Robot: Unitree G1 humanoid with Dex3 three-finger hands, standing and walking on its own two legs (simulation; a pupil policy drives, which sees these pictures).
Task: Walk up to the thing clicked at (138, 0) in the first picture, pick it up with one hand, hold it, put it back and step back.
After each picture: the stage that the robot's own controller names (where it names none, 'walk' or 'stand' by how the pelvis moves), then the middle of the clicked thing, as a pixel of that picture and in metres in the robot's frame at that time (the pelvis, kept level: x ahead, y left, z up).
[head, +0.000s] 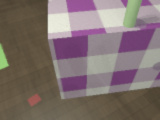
stand; (133, 5) +0.84 -0.24 +0.06
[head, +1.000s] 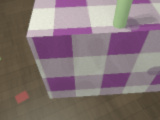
rise first; (124, 3) +0.75 -0.15 +0.09
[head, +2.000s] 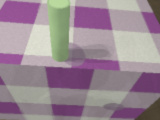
sink last; (59, 33) +0.50 +0.13 +0.09
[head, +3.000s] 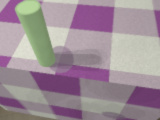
rise first; (39, 38) +0.45 +0.21 +0.10
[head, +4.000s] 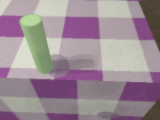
stand; (39, 47) +0.47 +0.21 +0.07
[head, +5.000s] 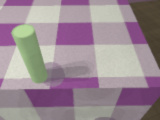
stand; (32, 57) +0.44 +0.22 +0.06
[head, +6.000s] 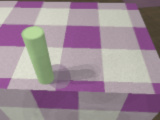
stand; (40, 59) +0.44 +0.19 +0.05
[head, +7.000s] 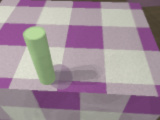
stand; (42, 59) +0.43 +0.19 +0.05
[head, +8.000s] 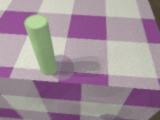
rise first; (43, 49) +0.45 +0.18 +0.06
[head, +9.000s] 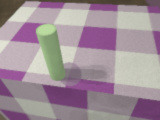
rise first; (52, 55) +0.46 +0.18 +0.06
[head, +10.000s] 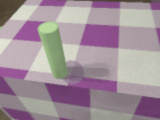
go down; (55, 53) +0.46 +0.17 +0.07
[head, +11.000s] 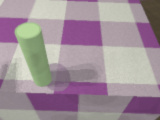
go down; (36, 59) +0.42 +0.17 +0.08
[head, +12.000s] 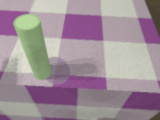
close in; (36, 51) +0.44 +0.17 +0.08
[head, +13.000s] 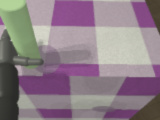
close; (23, 38) +0.46 +0.18 +0.12
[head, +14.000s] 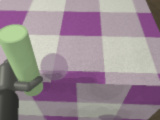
lift; (25, 66) +0.36 +0.19 +0.11
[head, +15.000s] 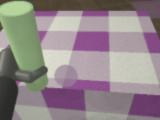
lift; (28, 53) +0.31 +0.17 +0.24
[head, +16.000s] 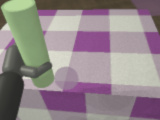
hold; (33, 49) +0.33 +0.16 +0.23
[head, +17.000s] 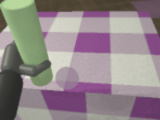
hold; (32, 48) +0.33 +0.16 +0.24
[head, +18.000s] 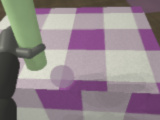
crouch; (27, 32) +0.39 +0.17 +0.25
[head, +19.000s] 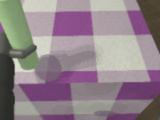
lower; (19, 35) +0.47 +0.19 +0.14
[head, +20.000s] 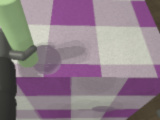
lower; (18, 35) +0.46 +0.19 +0.12
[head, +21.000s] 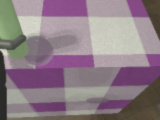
lower; (7, 24) +0.50 +0.20 +0.13
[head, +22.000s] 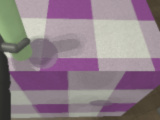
lower; (11, 27) +0.48 +0.20 +0.13
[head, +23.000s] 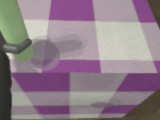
rest; (13, 28) +0.48 +0.20 +0.12
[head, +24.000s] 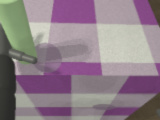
withdraw; (19, 32) +0.47 +0.19 +0.12
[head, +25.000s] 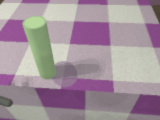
sink last; (42, 51) +0.45 +0.18 +0.10
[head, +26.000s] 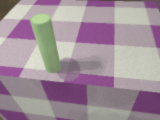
stand; (47, 46) +0.48 +0.20 +0.09
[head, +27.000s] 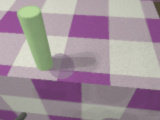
stand; (38, 42) +0.47 +0.20 +0.11
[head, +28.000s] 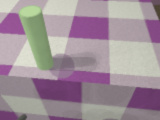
stand; (39, 42) +0.48 +0.19 +0.11
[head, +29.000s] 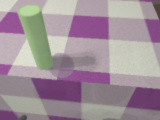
stand; (38, 41) +0.48 +0.20 +0.12
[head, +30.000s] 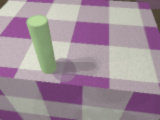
stand; (43, 47) +0.48 +0.20 +0.07
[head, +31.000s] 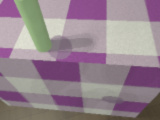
walk; (35, 24) +0.53 +0.22 +0.09
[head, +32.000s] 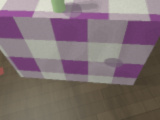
walk; out of the picture +0.82 +0.18 +0.08
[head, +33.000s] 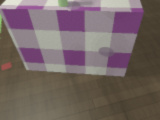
stand; out of the picture +1.08 +0.23 +0.08
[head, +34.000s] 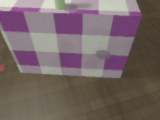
stand; out of the picture +1.04 +0.21 +0.06
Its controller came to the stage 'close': yes
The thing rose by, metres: 0.21
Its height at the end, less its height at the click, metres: +0.00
